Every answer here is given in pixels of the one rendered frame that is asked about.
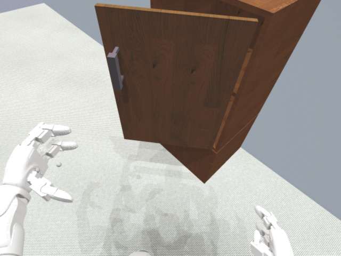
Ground left robot hand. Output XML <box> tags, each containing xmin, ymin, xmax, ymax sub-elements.
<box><xmin>2</xmin><ymin>122</ymin><xmax>78</xmax><ymax>203</ymax></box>

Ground cupboard door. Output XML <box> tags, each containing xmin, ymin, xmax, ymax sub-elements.
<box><xmin>94</xmin><ymin>3</ymin><xmax>258</xmax><ymax>150</ymax></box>

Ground handle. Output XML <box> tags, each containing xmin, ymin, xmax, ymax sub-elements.
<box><xmin>107</xmin><ymin>47</ymin><xmax>124</xmax><ymax>91</ymax></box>

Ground robot left forearm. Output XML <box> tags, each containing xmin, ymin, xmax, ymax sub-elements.
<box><xmin>0</xmin><ymin>184</ymin><xmax>31</xmax><ymax>256</ymax></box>

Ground right robot hand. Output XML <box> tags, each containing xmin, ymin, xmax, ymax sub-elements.
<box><xmin>250</xmin><ymin>205</ymin><xmax>294</xmax><ymax>256</ymax></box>

